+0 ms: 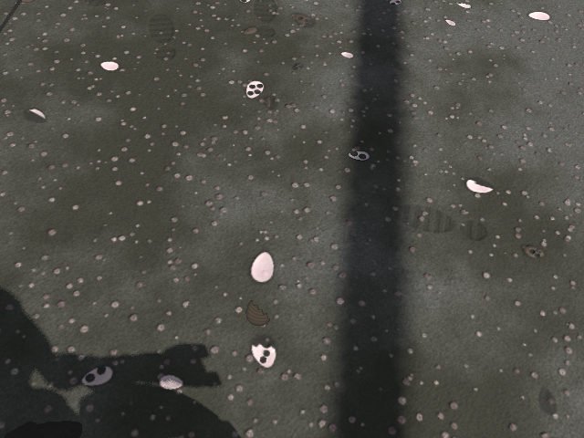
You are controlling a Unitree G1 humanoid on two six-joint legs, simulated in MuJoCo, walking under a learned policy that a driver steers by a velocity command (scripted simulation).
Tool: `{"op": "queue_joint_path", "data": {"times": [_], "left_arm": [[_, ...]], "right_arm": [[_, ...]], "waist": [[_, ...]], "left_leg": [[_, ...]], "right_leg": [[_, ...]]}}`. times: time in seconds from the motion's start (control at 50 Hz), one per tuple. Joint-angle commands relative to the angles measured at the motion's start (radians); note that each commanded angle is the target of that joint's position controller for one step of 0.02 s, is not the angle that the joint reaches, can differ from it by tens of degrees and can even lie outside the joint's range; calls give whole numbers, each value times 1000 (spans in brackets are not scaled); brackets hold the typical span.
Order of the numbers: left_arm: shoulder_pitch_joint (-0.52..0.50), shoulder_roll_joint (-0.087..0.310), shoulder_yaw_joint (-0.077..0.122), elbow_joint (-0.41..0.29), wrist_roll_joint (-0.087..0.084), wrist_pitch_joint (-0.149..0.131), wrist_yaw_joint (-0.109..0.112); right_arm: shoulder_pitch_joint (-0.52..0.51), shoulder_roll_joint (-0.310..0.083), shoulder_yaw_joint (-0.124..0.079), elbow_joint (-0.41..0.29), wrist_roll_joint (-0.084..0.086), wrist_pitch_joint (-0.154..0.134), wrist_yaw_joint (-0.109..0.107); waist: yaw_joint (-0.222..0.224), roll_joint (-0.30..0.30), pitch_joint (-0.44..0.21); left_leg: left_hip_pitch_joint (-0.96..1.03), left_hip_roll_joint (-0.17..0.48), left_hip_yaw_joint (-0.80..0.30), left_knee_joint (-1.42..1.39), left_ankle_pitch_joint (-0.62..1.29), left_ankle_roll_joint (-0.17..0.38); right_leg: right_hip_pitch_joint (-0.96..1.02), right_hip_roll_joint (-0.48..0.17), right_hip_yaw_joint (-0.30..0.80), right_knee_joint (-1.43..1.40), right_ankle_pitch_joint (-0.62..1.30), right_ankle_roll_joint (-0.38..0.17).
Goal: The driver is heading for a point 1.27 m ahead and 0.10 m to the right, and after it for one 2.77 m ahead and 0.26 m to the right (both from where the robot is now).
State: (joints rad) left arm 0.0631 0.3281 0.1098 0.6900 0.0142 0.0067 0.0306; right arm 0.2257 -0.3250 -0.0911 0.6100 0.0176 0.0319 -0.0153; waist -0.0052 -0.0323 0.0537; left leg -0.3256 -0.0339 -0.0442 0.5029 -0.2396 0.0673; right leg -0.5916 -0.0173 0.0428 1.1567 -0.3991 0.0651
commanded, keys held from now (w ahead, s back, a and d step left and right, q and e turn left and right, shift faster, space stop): q+shift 0.22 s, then shift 0.02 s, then e+shift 0.20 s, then w+e+shift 0.56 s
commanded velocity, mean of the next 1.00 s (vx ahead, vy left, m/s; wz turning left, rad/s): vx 0.35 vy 0.00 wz -0.11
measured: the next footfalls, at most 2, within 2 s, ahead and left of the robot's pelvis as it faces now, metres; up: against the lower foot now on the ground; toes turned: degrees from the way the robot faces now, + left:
right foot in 0.34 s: +0.16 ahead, -0.12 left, +0.00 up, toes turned +23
right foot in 0.94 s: +0.44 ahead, -0.20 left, +0.00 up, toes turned -13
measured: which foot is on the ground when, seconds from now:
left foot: down 0.00-0.94, up 0.96-1.00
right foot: up 0.00-0.32, down 0.34-0.56, up 0.58-0.92, down 0.94-1.00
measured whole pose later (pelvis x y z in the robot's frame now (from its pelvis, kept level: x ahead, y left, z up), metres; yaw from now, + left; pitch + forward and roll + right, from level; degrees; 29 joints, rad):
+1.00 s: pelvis +0.33 -0.13 -0.05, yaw -12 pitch +3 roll +0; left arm 0.11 0.35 0.05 0.61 0.02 0.02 -0.06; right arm 0.42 -0.30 -0.04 0.81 -0.05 -0.07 0.02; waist -0.06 0.00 0.04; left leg -0.11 0.13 0.01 1.20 -0.38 -0.04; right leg -0.60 0.09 -0.09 0.85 -0.30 -0.14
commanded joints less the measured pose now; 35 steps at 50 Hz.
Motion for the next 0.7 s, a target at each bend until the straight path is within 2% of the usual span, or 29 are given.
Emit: {"op": "queue_joint_path", "data": {"times": [0.02,0.06,0.14,0.22,0.26,0.3,0.32,0.34,0.36,0.38,0.4,0.42,0.44,0.46,0.48,0.5,0.52,0.54,0.56,0.58,0.6,0.62,0.66,0.68,0.7], "left_arm": [[-7,55,9,-58,-2,-19,3],[-30,44,3,-63,-7,-21,5],[-59,51,2,-62,-13,-29,-1],[-67,65,5,-61,-17,-47,-13],[-22,81,5,-43,-15,-54,-23],[17,81,1,-30,-11,-61,-36],[33,62,-6,-27,-8,-66,-44],[12,48,-18,-37,8,-68,-49],[-22,70,-27,-56,25,-66,-49],[-72,40,-47,-42,35,-62,-48],[-85,15,-51,-52,13,-59,-52],[-52,40,-42,-46,-1,-53,-54],[-20,98,-27,-45,-18,-46,-53],[20,132,-17,-40,-33,-40,-45],[58,152,-12,-38,-42,-31,-35],[76,154,-11,-42,-44,-26,-28],[66,147,-11,-56,-46,-23,-23],[29,131,-12,-80,-53,-24,-17],[-31,98,-18,-118,-60,-28,-13],[-83,30,-36,-163,-70,-40,-14],[-88,33,-40,-181,-73,-53,-22],[-41,56,-34,-170,-67,-61,-29],[13,37,-41,-157,-64,-61,-43],[-97,77,-27,-182,61,-20,-82],[-97,64,-28,-196,59,-4,-105]], "right_arm": [[-48,-169,-45,-94,0,-14,-22],[-34,-179,-48,-94,5,-10,-28],[-54,-189,-53,-112,4,2,-33],[-69,-191,-54,-129,3,12,-28],[-95,-174,-43,-136,-2,14,-24],[-108,-136,-21,-134,-2,13,-20],[-112,-105,-5,-127,-3,11,-18],[-64,-46,18,-106,-19,4,-16],[33,3,34,-78,-55,-4,-12],[86,-29,23,-75,-59,-8,-10],[40,-77,13,-65,-61,-14,-14],[-23,-92,6,-64,-55,-19,-14],[-62,-97,0,-64,-50,-18,-15],[-62,-89,-1,-74,-47,-19,-12],[-56,-67,3,-75,-34,-25,-6],[-36,-52,4,-67,-24,-37,-2],[-11,-48,2,-56,-17,-55,0],[35,-57,-5,-38,-16,-75,-1],[119,-94,-18,-9,-22,-95,-4],[219,-150,-36,30,-29,-108,-6],[167,-157,-44,33,-23,-117,-5],[138,-106,-30,18,-22,-122,-12],[133,-71,-18,22,-14,-128,-13],[188,-104,-12,58,-91,-124,-3],[182,-115,-16,69,-88,-127,2]], "waist": [[24,118,-183],[12,133,-172],[2,179,-151],[-11,211,-157],[-9,225,-195],[-8,220,-219],[10,200,-210],[-3,140,-209],[-71,-49,-210],[-147,-184,-140],[-107,-164,-103],[-66,-137,-101],[-42,-115,-105],[-35,-108,-133],[-32,-101,-122],[-39,-119,-94],[-56,-141,-63],[-87,-133,-47],[-130,-58,-36],[-156,105,-38],[-125,228,27],[-91,163,31],[-75,132,22],[-111,73,41],[-98,109,64]], "left_leg": [[217,206,-280,-131,450,158],[223,189,-316,-125,390,151],[190,163,-404,-107,258,133],[184,149,-494,-61,315,126],[220,160,-483,-9,429,119],[200,155,-460,33,485,106],[154,133,-440,39,425,85],[119,86,-403,47,271,40],[97,-18,-288,155,-72,-18],[88,-39,-212,132,-263,-82],[105,-7,-175,77,-176,-105],[127,-11,-160,28,-114,-103],[145,-24,-135,24,-86,-95],[147,-43,-90,27,-151,-86],[139,-54,-44,39,-218,-76],[140,-52,-21,34,-246,-63],[183,-35,-23,-1,-239,-45],[282,5,-56,-57,-221,-17],[431,93,-160,-144,-281,30],[572,249,-359,-267,-430,96],[543,404,-548,-318,-451,157],[516,428,-526,-314,-436,165],[520,396,-408,-323,-333,138],[451,369,-331,-380,-341,126],[429,344,-253,-401,-279,103]], "right_leg": [[-85,28,47,-50,98,16],[-87,51,63,-156,113,28],[-40,82,94,-321,125,35],[34,102,116,-434,103,21],[87,79,100,-480,100,7],[212,49,62,-579,171,-18],[323,34,49,-696,309,-39],[424,-24,126,-785,471,-68],[465,-159,298,-816,666,-127],[362,-236,414,-812,658,-278],[323,-196,430,-829,518,-290],[326,-141,388,-822,437,-249],[325,-106,372,-811,377,-219],[331,-86,389,-828,133,-211],[307,-73,410,-860,-166,-214],[262,-65,428,-888,-352,-214],[190,-56,441,-897,-403,-212],[83,-30,419,-863,-369,-194],[-90,31,322,-741,-267,-141],[-279,104,145,-498,-127,-76],[-407,42,107,-278,-82,-88],[-439,-27,107,-146,-38,-91],[-481,-66,89,-20,26,-86],[-463,-43,9,37,25,-89],[-466,-52,7,65,48,-90]]}}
